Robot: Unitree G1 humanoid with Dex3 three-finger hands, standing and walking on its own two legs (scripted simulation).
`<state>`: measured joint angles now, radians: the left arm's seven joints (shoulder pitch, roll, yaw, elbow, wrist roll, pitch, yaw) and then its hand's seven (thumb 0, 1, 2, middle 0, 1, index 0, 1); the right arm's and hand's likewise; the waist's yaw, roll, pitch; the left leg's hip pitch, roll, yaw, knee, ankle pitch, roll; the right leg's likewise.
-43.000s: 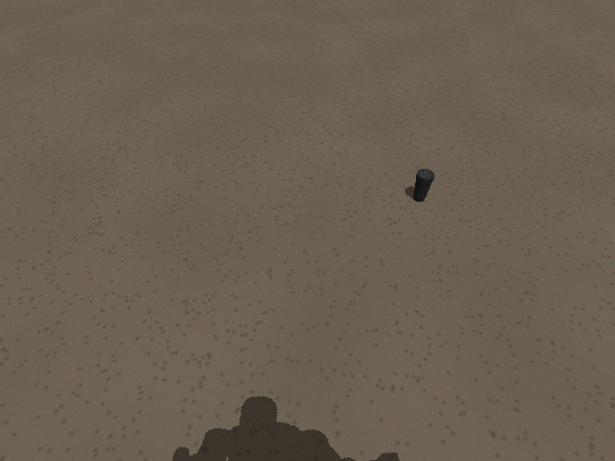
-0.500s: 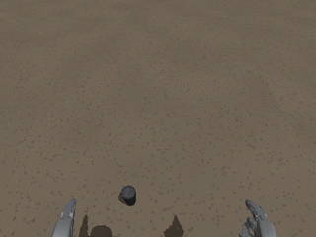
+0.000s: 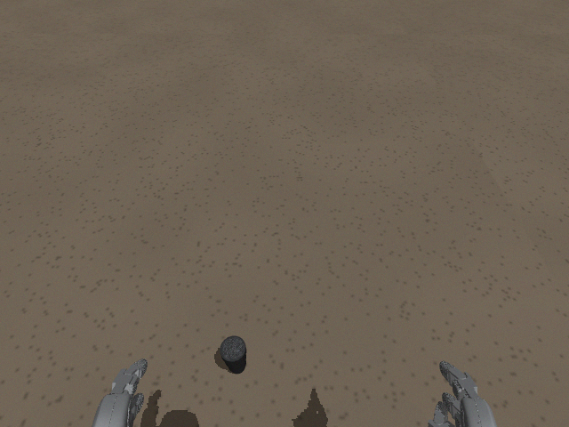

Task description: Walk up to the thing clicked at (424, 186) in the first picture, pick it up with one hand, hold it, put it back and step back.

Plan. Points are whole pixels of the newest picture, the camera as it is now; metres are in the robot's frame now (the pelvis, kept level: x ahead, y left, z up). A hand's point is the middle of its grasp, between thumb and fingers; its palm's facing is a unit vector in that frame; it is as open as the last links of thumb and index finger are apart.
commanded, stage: stand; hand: left
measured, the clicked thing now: (235, 357) +0.47 +0.17 -0.65
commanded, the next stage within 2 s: none
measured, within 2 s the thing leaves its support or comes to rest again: neither
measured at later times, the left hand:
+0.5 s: hand out of the picture +0.11 +0.24 -0.11, palm faces -0.02 -0.94 -0.35, open 7.4 cm
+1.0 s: hand out of the picture +0.05 +0.25 -0.10, palm faces +0.02 -0.94 -0.35, open 7.4 cm
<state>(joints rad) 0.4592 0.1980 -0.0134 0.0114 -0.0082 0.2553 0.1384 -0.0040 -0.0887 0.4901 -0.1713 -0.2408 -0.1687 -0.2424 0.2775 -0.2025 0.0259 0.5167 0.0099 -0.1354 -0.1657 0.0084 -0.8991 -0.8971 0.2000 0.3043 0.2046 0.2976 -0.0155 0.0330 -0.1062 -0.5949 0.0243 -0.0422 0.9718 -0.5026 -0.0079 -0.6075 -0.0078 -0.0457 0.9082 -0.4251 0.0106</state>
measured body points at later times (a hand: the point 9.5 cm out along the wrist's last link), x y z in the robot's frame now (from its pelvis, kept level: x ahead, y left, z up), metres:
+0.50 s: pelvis +0.00 +0.00 +0.03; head +0.02 +0.01 +0.48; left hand +0.11 +0.29 -0.09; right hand +0.11 -0.28 -0.09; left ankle -0.01 +0.12 -0.69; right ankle +0.02 -0.13 -0.69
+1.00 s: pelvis +0.00 +0.01 +0.06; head -0.01 +0.01 +0.51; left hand +0.05 +0.30 -0.08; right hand +0.08 -0.27 -0.08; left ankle -0.01 +0.12 -0.69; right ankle +0.02 -0.13 -0.69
